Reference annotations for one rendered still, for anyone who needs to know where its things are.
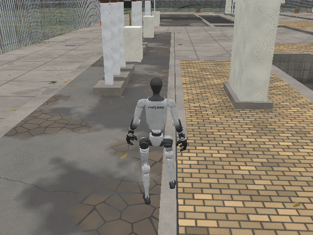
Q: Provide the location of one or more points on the left robot forearm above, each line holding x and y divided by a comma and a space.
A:
131, 129

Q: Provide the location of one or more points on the humanoid robot torso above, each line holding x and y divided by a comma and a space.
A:
156, 118

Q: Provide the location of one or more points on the robot right upper arm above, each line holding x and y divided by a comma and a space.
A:
174, 112

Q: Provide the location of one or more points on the robot right thigh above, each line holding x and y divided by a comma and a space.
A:
168, 144

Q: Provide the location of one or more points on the robot left upper arm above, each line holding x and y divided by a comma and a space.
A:
138, 111

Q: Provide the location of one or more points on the right robot forearm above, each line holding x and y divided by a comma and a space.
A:
180, 131

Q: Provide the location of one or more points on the left robot hand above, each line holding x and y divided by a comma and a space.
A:
130, 138

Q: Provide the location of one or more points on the right robot hand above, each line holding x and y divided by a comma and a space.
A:
184, 144

